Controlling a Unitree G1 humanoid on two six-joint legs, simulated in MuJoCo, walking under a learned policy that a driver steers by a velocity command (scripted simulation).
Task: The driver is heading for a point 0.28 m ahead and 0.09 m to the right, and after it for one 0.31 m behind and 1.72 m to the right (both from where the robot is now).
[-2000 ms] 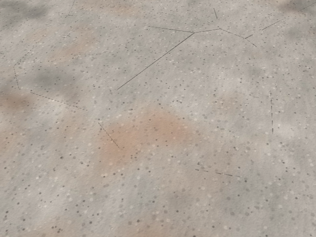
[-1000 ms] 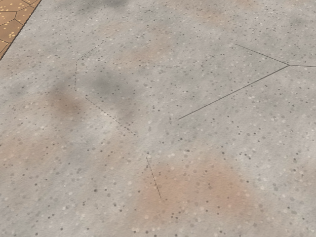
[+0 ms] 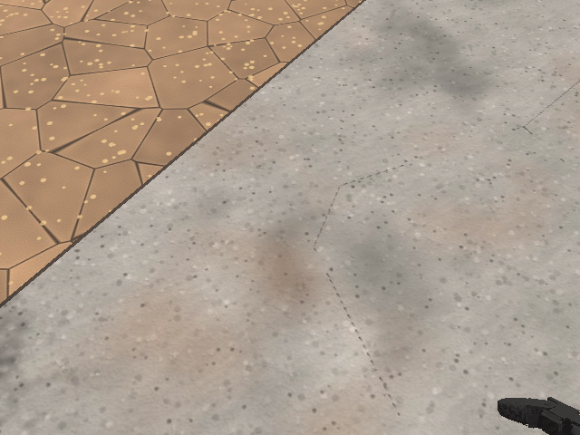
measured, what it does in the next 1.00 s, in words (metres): walks ahead, turning right: left foot, then right foot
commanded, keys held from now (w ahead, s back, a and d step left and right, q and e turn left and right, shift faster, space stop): w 0.06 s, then e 0.94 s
